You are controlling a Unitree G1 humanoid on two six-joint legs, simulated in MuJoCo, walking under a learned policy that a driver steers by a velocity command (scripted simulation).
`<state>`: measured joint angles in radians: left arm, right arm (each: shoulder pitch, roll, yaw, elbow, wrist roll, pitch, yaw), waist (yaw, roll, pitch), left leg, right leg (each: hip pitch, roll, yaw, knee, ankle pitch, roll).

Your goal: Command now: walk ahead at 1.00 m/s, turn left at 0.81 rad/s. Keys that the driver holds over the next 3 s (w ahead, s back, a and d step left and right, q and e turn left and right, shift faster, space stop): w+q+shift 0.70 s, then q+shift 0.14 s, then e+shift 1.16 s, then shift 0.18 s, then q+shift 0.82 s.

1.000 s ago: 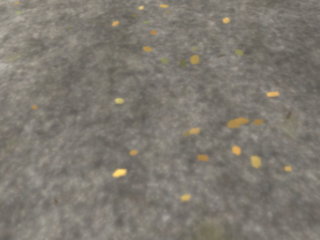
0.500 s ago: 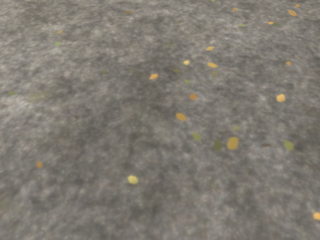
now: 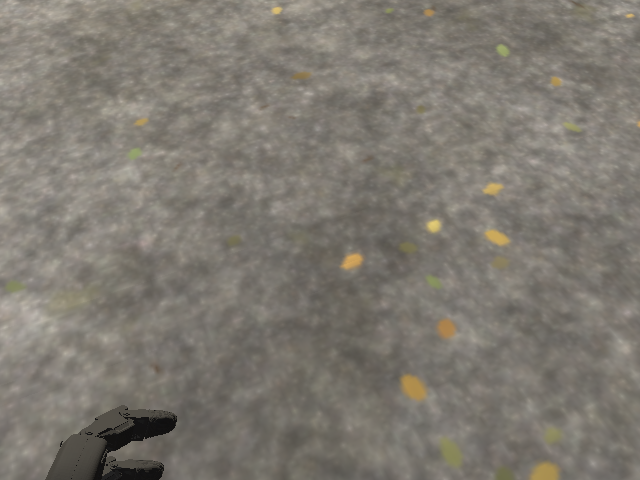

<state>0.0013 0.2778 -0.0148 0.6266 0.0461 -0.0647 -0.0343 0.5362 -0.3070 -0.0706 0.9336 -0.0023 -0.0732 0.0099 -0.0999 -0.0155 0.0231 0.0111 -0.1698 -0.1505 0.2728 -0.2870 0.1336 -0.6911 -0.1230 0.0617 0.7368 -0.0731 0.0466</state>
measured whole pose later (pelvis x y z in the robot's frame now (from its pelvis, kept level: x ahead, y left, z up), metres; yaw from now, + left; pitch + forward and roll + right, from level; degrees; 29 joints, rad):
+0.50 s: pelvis +0.47 +0.02 -0.03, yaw +26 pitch +1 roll -3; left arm 0.52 0.30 0.05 0.92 0.03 -0.09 0.01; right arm -0.09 -0.32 -0.02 0.59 -0.03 -0.01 0.09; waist 0.08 0.02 0.05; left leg -0.74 0.02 0.13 0.79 -0.07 0.17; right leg 0.25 -0.03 -0.33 0.26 -0.44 0.08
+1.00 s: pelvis +0.86 +0.24 -0.03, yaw +52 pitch +1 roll -2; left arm -0.02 0.26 0.02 0.60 0.02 -0.14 -0.01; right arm 0.38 -0.30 -0.07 0.84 0.01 -0.01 -0.03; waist -0.07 0.00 0.09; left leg -0.14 -0.19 -0.26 1.05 -0.56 0.03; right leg -0.54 0.08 0.01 0.51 0.02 -0.02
